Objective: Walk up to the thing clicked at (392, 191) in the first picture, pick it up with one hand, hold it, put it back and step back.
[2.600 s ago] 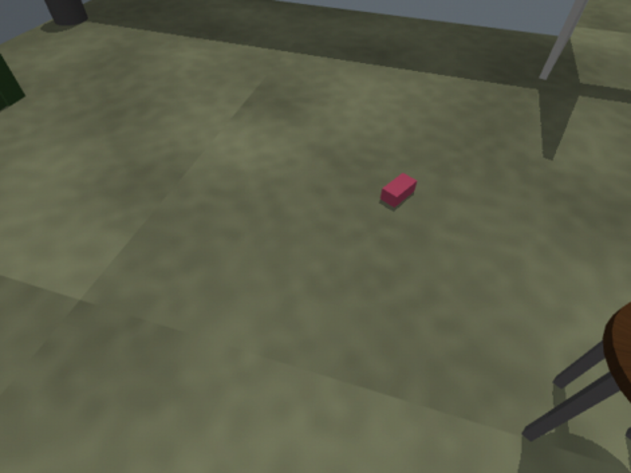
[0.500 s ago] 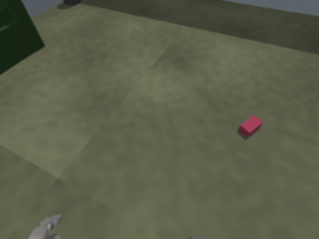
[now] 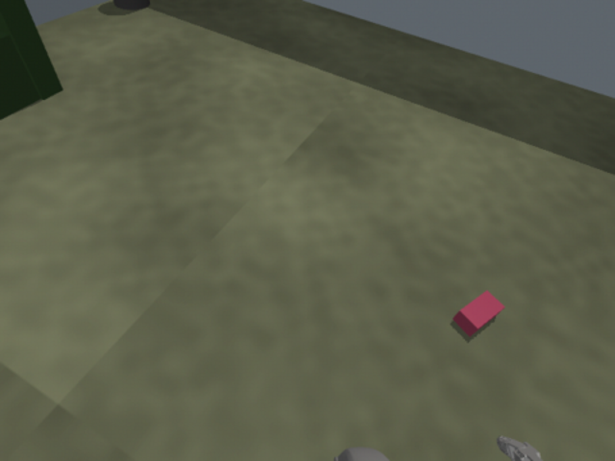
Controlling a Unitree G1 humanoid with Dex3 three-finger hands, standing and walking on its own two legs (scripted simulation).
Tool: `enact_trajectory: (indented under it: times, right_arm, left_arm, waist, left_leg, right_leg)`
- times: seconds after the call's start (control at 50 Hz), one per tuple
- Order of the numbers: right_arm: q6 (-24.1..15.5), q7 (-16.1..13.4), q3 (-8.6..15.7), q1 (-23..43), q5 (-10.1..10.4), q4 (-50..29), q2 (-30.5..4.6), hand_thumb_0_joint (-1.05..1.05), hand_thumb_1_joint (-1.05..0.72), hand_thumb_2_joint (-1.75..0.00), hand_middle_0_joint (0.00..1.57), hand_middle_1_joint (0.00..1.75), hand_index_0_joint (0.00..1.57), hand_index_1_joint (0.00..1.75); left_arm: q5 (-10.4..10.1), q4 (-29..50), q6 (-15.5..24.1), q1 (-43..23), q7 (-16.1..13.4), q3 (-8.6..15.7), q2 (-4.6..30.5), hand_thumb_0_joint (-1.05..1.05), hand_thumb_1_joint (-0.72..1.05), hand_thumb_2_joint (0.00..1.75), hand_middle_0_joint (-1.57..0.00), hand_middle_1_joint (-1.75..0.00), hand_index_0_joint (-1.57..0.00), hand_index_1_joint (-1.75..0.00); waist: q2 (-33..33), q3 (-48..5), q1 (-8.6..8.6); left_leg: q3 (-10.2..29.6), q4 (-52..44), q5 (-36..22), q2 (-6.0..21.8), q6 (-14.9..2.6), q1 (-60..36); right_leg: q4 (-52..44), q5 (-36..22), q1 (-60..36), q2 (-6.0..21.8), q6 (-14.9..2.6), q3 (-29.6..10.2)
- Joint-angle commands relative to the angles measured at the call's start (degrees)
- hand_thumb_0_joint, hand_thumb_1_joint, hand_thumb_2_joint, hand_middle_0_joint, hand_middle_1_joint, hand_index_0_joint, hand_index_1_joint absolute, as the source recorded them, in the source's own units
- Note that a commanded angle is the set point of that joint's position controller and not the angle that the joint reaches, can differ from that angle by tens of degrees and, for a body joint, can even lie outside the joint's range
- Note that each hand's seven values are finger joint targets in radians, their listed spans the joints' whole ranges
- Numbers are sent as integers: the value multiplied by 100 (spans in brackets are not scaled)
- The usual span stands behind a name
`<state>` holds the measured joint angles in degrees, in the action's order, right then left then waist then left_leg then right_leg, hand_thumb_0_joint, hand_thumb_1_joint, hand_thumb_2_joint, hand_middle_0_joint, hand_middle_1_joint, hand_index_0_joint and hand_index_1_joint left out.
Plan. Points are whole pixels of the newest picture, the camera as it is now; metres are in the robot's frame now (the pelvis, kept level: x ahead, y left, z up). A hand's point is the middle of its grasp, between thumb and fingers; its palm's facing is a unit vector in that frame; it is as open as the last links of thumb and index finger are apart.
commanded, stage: walk up
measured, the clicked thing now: (478, 313) +0.71 -0.72 -0.73
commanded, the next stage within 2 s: none
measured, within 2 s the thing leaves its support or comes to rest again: neither
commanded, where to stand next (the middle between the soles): +0.40 -0.04 m, yaw +0 degrees
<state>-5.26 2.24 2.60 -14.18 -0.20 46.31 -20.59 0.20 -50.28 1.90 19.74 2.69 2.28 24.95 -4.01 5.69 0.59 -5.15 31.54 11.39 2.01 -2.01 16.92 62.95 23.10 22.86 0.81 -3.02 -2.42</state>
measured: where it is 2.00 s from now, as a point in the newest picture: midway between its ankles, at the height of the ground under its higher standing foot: (297, 415)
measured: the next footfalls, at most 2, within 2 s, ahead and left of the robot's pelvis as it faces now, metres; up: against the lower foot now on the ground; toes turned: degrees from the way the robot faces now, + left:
right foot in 0.28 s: +0.24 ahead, -0.18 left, +0.00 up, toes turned -6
left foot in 0.80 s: +0.36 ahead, +0.09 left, +0.00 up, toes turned +1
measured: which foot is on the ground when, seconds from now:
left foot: down 0.00-0.32, up 0.34-0.78, down 0.80-1.00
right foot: up 0.00-0.26, down 0.28-0.84, up 0.86-1.00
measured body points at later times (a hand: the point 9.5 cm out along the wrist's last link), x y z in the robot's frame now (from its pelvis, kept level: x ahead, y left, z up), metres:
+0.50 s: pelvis +0.17 -0.08 +0.01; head +0.17 -0.12 +0.46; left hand +0.23 +0.24 -0.07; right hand +0.22 -0.40 -0.13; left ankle +0.19 +0.08 -0.66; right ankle +0.20 -0.18 -0.73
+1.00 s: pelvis +0.30 -0.03 +0.00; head +0.33 +0.00 +0.45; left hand +0.35 +0.29 -0.13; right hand +0.40 -0.34 -0.08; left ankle +0.37 +0.07 -0.73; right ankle +0.30 -0.18 -0.66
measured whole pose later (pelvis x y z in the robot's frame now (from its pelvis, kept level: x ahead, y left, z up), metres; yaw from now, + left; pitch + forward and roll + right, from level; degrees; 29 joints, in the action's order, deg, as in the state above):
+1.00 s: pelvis +0.30 -0.03 +0.00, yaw +2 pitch -4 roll -1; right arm -3.7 2.0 2.5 -14.8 -0.2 46.1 -21.5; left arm -0.2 -49.2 2.3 18.2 1.3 1.9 24.6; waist -2.8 6.8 0.1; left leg -2.7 30.8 10.6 1.1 -2.1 16.4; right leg 60.7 24.0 23.7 1.3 -2.3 -1.3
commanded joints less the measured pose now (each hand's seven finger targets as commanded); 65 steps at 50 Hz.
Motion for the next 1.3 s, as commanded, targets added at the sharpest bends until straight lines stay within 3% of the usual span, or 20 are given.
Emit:
enact_trajectory:
  times: [0.0,0.16,0.24,0.26,0.3,0.32,0.4,0.44,0.62,0.72,0.78,0.8,0.82,0.84,0.94,1.12,1.18,1.24,1.26,1.28]
  right_arm:
    - [-131,-83,491,-177,28,-357,-1688,0,-90,-90,20,30,20,30]
    - [-88,7,561,-350,-26,-339,-1891,0,-90,-90,20,30,20,30]
    - [18,1,491,-157,-2,-427,-1761,0,-90,-90,20,30,20,30]
    - [42,-9,390,-343,-13,-420,-1464,0,-90,-90,20,30,20,30]
    - [75,-1,133,-755,30,-473,-888,0,-90,-90,20,30,20,30]
    - [139,-82,278,-644,1,-329,-1468,0,-90,-90,20,30,20,30]
    - [217,-48,298,-756,122,59,-1453,0,-90,-90,20,30,20,30]
    - [269,2,292,-847,80,102,-1370,0,-90,-90,20,30,20,30]
    - [288,177,395,41,-96,-192,-1290,0,-90,-90,20,30,20,30]
    - [193,214,374,290,-125,-281,-1213,0,-90,-90,20,30,20,30]
    - [98,99,488,-787,-149,53,-1460,0,-90,-90,20,30,20,30]
    - [76,14,638,-1323,-211,138,-1873,0,-90,-90,20,30,20,30]
    - [52,-54,657,-1231,-172,-70,-2157,0,-90,-90,20,30,20,30]
    - [76,-53,682,-1122,18,-97,-2203,0,-90,-90,20,30,20,30]
    - [61,-135,414,-396,60,-262,-1611,0,-90,-90,20,30,20,30]
    - [283,-205,309,142,-20,-310,-1549,0,-90,-90,20,30,20,30]
    - [418,-207,241,518,96,-294,-1383,0,-90,-90,20,30,20,30]
    - [533,-231,48,92,128,-99,-879,0,-90,-90,20,30,20,30]
    - [563,-288,157,113,73,83,-1179,0,-90,-90,20,30,20,30]
    - [580,-264,181,142,65,211,-1273,0,-90,-90,20,30,20,30]
  left_arm:
    - [-19,235,98,639,26,364,1012,0,90,90,-20,-30,-20,-30]
    - [85,437,174,-324,194,430,925,0,90,90,-20,-30,-20,-30]
    - [102,188,302,190,109,492,959,0,90,90,-20,-30,-20,-30]
    - [103,25,372,675,38,574,1124,0,90,90,-20,-30,-20,-30]
    - [135,211,498,822,-103,722,1859,0,90,90,-20,-30,-20,-30]
    - [48,209,448,688,-94,727,1944,0,90,90,-20,-30,-20,-30]
    - [-97,369,421,84,-181,540,1370,0,90,90,-20,-30,-20,-30]
    - [-54,427,457,84,-191,503,1302,0,90,90,-20,-30,-20,-30]
    - [55,648,456,172,-178,606,1370,0,90,90,-20,-30,-20,-30]
    - [39,672,421,136,-188,545,1417,0,90,90,-20,-30,-20,-30]
    - [14,720,358,131,-202,365,1126,0,90,90,-20,-30,-20,-30]
    - [-27,764,338,332,-204,245,776,0,90,90,-20,-30,-20,-30]
    - [-67,763,310,655,-201,189,464,0,90,90,-20,-30,-20,-30]
    - [-24,590,223,569,-289,320,1078,0,90,90,-20,-30,-20,-30]
    - [-82,276,107,616,-213,292,990,0,90,90,-20,-30,-20,-30]
    - [-57,48,49,97,-341,240,719,0,90,90,-20,-30,-20,-30]
    - [2,-140,107,288,-382,246,779,0,90,90,-20,-30,-20,-30]
    - [97,136,225,-633,-400,303,1342,0,90,90,-20,-30,-20,-30]
    - [71,112,188,-907,-404,304,1548,0,90,90,-20,-30,-20,-30]
    - [65,93,160,-924,-394,267,1308,0,90,90,-20,-30,-20,-30]
  waist:
    - [1263,-239,16]
    - [1360,-87,-225]
    - [839,-436,193]
    - [149,-833,380]
    - [-1457,-787,354]
    - [-870,-605,437]
    - [-536,-139,19]
    - [-576,-253,-5]
    - [-191,159,256]
    - [-166,-22,202]
    - [794,-713,-382]
    - [1895,-1129,-589]
    - [2370,-1102,-376]
    - [1667,-1037,-427]
    - [1243,-321,-24]
    - [1466,-509,-29]
    - [898,-872,237]
    - [-656,-609,-124]
    - [-826,-509,-42]
    - [-641,-398,-65]
  left_leg:
    - [1087,-1780,362,1242,-887,-281]
    - [908,-1808,1394,1208,-963,-351]
    - [735,-596,662,1157,-750,-48]
    - [467,564,308,862,-580,140]
    - [192,3007,1786,-384,16,2020]
    - [568,3345,1860,-143,18,2082]
    - [1063,2949,780,178,43,1617]
    - [915,2831,428,30,81,1346]
    - [846,1044,-132,267,237,1570]
    - [431,260,101,272,54,763]
    - [304,-380,-140,-75,-201,-1260]
    - [1542,-774,394,752,-507,-2027]
    - [3739,-1162,366,1847,-936,-2643]
    - [4127,-1410,638,2208,-1424,-2235]
    - [1561,-1316,-1288,1245,-878,-540]
    - [1025,-586,-2255,1262,-1052,159]
    - [856,269,-1010,944,-671,175]
    - [540,1490,2000,-130,86,643]
    - [679,1759,2321,8,53,263]
    - [746,1755,2223,71,41,-13]
  right_leg:
    - [-583,-547,409,424,246,-28]
    - [-2471,-1273,237,505,285,421]
    - [-3202,-1192,-1134,203,157,657]
    - [-3515,-969,-1964,187,87,418]
    - [-4832,145,-2781,2013,-480,-2887]
    - [-4898,77,-2462,2360,-916,-3274]
    - [-4741,-1678,-1601,1391,-304,-1101]
    - [-4676,-2514,-1498,1194,-374,-581]
    - [-5109,-423,-1516,1508,-740,-329]
    - [-4399,-1627,-1458,1585,-834,-148]
    - [-2408,-2591,-823,997,-436,485]
    - [-888,-1792,-65,481,-141,829]
    - [-91,785,1281,-343,140,590]
    - [340,1035,1264,-39,33,242]
    - [-65,-108,424,262,91,-102]
    - [-1881,-831,-624,172,314,405]
    - [-3158,-1548,-1303,41,146,404]
    - [-4421,-1905,-908,1989,-809,-2244]
    - [-4303,-1865,-303,2157,-1167,-2365]
    - [-4350,-1474,43,1896,-1039,-2062]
